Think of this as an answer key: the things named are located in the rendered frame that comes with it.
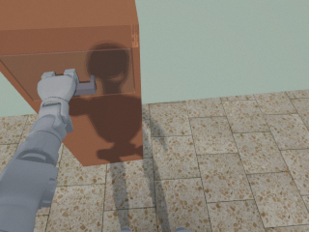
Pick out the drawer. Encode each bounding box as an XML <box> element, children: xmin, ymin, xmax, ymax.
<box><xmin>0</xmin><ymin>47</ymin><xmax>134</xmax><ymax>101</ymax></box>

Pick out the left robot hand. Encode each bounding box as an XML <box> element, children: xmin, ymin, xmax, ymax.
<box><xmin>37</xmin><ymin>69</ymin><xmax>79</xmax><ymax>132</ymax></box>

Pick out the cabinet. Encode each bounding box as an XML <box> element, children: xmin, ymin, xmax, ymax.
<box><xmin>0</xmin><ymin>0</ymin><xmax>144</xmax><ymax>167</ymax></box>

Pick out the left robot forearm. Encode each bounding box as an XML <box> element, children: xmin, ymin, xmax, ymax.
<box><xmin>0</xmin><ymin>97</ymin><xmax>70</xmax><ymax>187</ymax></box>

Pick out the robot left upper arm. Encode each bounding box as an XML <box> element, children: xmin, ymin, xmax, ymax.
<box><xmin>0</xmin><ymin>159</ymin><xmax>59</xmax><ymax>232</ymax></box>

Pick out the handle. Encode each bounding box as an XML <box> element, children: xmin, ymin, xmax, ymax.
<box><xmin>73</xmin><ymin>74</ymin><xmax>97</xmax><ymax>96</ymax></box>

